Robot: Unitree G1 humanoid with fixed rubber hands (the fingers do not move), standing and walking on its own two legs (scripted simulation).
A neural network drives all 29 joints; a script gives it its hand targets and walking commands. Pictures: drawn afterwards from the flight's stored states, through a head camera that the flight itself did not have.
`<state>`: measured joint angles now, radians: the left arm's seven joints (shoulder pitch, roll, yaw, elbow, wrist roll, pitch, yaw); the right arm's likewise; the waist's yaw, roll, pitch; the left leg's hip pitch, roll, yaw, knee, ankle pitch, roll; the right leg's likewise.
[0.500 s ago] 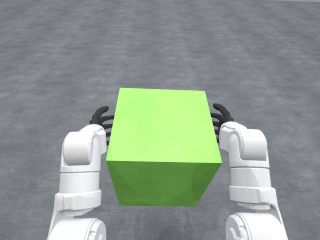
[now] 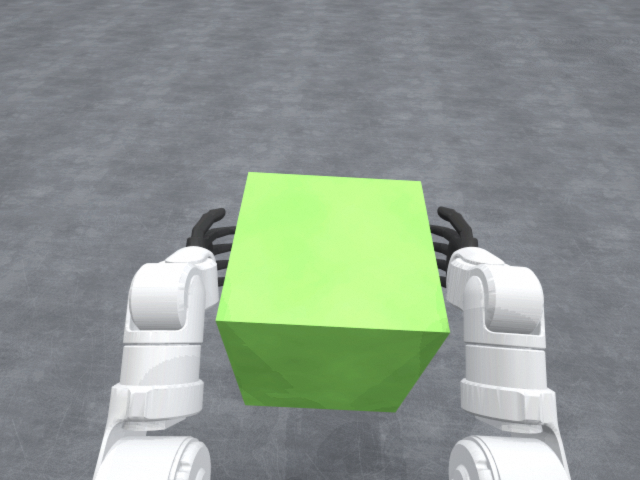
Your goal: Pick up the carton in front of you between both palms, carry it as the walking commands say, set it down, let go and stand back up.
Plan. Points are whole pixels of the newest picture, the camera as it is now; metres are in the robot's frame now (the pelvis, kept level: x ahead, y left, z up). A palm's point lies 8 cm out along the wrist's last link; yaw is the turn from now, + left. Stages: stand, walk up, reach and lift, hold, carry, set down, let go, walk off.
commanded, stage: carry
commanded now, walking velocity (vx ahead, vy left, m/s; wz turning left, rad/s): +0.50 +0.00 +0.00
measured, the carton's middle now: (327, 300) +0.36 +0.02 +0.05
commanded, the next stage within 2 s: none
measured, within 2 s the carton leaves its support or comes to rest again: neither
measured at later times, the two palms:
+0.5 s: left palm (260, 144) +0.60 +0.14 +0.12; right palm (450, 144) +0.61 -0.16 +0.13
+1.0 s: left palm (270, 86) +0.86 +0.16 +0.09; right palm (414, 83) +0.87 -0.13 +0.10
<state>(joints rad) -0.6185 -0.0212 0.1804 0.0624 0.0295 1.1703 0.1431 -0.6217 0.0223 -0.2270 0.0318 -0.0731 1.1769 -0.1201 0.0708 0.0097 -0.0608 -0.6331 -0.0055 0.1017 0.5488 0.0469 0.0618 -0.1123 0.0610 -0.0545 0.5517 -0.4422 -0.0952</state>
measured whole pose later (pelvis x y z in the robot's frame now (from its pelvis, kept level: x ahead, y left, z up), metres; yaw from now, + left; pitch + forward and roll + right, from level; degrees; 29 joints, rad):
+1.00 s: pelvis +0.60 +0.01 +0.00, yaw +0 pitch +3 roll +1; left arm -0.15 -0.12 0.10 -0.29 0.11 1.24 0.10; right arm -0.17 0.14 -0.11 -0.27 -0.12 1.20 -0.07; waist 0.00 -0.05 -0.18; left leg -0.47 0.06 0.23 0.54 -0.11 0.05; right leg -0.05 -0.11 -0.13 0.63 -0.49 0.05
